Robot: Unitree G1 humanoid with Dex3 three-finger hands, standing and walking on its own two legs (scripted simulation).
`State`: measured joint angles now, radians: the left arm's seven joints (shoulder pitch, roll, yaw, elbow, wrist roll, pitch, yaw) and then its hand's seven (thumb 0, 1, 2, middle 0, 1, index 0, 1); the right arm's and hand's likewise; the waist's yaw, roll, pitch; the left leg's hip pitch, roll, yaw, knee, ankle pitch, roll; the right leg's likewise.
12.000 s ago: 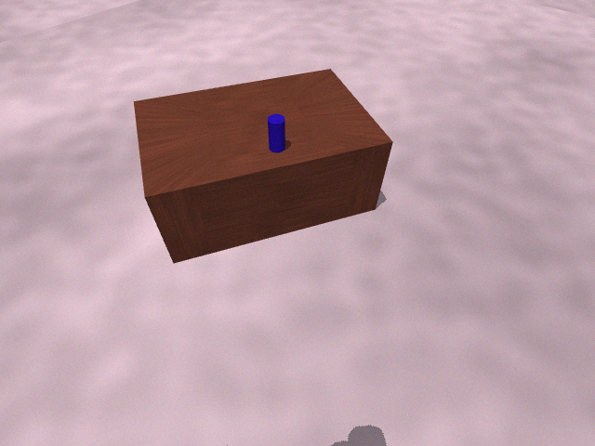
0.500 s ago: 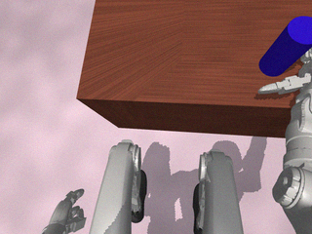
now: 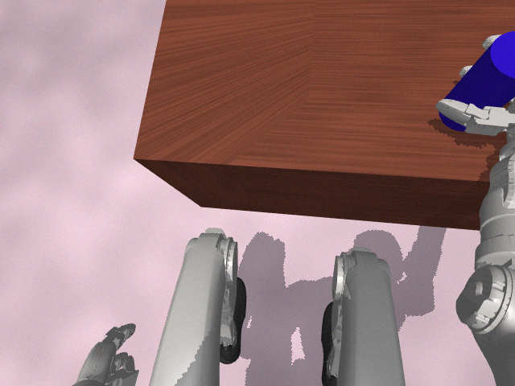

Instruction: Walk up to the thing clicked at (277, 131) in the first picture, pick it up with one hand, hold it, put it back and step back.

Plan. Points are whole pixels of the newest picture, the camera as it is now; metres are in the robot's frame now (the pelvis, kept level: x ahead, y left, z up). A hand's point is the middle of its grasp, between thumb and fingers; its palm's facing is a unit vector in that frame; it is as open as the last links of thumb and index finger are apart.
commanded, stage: close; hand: right
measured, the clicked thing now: (486, 88) +0.51 -0.25 +0.01
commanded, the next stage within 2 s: settle in 0.14 s
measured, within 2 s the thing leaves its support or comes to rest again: leaves its support in 0.44 s
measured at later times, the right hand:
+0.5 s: hand (498, 93) +0.50 -0.25 +0.02, palm faces +0.25 +0.97 -0.02, open 9.0 cm
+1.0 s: hand out of the picture +0.51 -0.25 +0.09, palm faces +0.25 +0.97 -0.01, open 9.0 cm
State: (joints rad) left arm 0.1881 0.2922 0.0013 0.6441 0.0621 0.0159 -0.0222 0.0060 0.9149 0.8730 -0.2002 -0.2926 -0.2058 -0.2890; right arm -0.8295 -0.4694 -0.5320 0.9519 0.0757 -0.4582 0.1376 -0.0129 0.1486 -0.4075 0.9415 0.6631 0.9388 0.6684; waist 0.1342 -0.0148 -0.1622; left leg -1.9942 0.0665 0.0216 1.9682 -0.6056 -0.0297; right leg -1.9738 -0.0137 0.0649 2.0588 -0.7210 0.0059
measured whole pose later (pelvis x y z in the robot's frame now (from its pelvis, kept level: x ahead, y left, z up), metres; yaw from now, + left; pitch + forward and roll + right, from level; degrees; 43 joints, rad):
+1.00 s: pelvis +0.01 +0.00 +0.07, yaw +0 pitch +35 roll +4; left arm 0.22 0.29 0.02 0.64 0.05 0.00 0.00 0.01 0.91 0.88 -0.20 -0.29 -0.21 -0.29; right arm -0.78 -0.45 -0.50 0.89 0.09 -0.40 0.13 -0.01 0.32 -1.09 0.81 1.11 0.81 1.11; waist 0.12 -0.01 -0.17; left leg -1.75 0.05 0.03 1.73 -0.58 -0.03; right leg -1.73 -0.03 0.05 1.82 -0.69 0.00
